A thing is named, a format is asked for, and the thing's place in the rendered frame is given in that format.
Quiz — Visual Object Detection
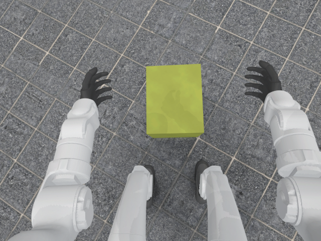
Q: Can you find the carton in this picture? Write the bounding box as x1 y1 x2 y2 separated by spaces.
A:
146 64 204 138

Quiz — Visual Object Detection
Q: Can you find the left robot shin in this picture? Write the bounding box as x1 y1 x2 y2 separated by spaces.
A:
127 166 150 200

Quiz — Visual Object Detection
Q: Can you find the robot right forearm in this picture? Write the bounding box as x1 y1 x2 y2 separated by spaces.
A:
263 90 321 178

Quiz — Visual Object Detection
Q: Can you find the right robot thigh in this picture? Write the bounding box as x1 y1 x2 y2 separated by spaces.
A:
200 171 248 241

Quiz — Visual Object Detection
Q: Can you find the left robot upper arm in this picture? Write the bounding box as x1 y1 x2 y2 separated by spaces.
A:
8 184 94 241

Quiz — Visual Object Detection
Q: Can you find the right robot upper arm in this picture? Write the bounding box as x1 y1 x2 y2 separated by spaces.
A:
275 176 321 241

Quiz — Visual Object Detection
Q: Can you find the robot left forearm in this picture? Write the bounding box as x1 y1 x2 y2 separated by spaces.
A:
31 98 100 226

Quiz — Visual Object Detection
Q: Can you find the right robot hand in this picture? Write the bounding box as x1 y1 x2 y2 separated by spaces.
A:
245 60 282 103

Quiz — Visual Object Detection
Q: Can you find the left robot hand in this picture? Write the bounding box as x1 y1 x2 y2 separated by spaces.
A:
80 67 113 107

